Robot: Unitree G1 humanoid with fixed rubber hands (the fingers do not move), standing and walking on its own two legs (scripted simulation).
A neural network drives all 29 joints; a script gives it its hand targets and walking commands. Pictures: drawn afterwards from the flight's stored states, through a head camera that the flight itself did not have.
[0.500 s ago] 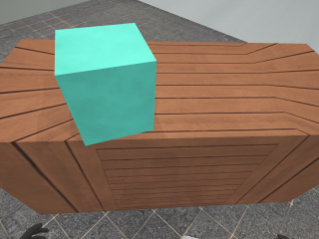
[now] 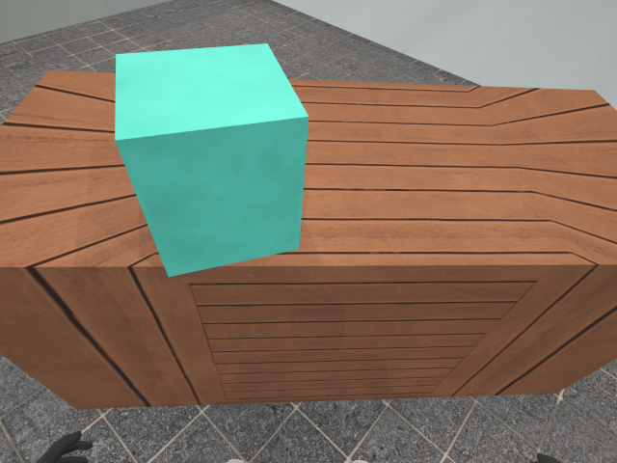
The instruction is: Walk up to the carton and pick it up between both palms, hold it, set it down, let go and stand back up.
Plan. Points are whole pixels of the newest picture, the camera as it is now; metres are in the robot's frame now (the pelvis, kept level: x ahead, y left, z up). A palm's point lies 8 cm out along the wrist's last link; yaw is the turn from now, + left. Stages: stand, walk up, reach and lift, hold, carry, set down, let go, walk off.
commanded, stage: walk up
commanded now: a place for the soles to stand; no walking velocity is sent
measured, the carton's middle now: (217, 162) +0.53 +0.14 +0.10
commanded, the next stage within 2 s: none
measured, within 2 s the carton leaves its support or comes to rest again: neither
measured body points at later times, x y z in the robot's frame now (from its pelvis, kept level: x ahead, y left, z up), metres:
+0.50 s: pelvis +0.01 +0.00 +0.00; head +0.03 +0.02 +0.45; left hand +0.14 +0.32 -0.09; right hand +0.11 -0.34 -0.06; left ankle +0.04 +0.14 -0.69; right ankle +0.04 -0.12 -0.70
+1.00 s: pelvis +0.01 -0.01 +0.00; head +0.03 +0.01 +0.45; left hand +0.14 +0.32 -0.09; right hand +0.11 -0.34 -0.06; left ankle +0.04 +0.14 -0.70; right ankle +0.04 -0.12 -0.70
